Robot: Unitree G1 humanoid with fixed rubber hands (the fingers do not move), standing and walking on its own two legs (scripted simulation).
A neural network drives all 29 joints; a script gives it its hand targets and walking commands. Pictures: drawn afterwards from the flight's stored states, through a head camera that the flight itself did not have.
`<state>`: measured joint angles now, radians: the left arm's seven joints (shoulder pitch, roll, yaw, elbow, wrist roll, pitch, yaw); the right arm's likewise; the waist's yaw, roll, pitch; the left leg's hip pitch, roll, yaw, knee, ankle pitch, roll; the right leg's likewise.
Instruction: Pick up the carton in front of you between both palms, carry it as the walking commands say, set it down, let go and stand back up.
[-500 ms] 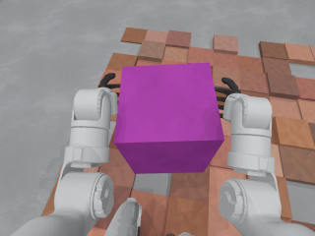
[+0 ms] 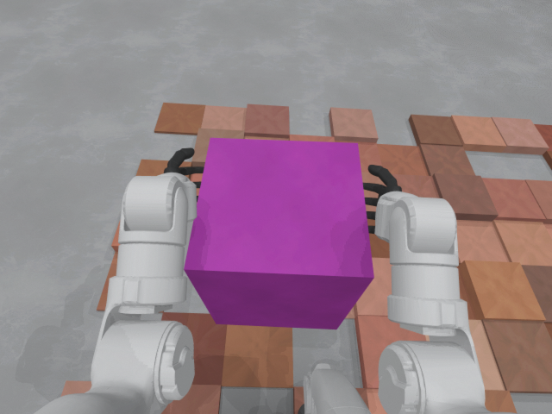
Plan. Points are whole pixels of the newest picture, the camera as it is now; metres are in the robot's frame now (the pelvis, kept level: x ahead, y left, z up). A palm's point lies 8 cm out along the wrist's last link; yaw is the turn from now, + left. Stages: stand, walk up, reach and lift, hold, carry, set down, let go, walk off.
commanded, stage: carry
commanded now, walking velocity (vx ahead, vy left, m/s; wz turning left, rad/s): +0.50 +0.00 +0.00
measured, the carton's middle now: (279, 243) +0.37 -0.01 +0.01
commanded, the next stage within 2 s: none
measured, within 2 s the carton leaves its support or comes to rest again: neither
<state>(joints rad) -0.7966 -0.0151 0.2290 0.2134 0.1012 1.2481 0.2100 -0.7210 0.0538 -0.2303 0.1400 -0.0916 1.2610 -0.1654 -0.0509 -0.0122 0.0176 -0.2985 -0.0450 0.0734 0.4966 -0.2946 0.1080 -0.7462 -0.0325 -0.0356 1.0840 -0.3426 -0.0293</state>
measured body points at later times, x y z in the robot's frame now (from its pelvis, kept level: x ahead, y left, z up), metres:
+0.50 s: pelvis +0.34 +0.01 -0.01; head +0.38 +0.01 +0.43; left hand +0.72 +0.18 +0.10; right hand +0.73 -0.11 +0.09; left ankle +0.46 +0.14 -0.72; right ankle +0.26 -0.09 -0.74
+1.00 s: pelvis +0.62 +0.04 +0.01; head +0.67 +0.03 +0.45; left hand +1.04 +0.17 +0.19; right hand +1.03 -0.12 +0.18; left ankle +0.55 +0.13 -0.67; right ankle +0.63 -0.05 -0.73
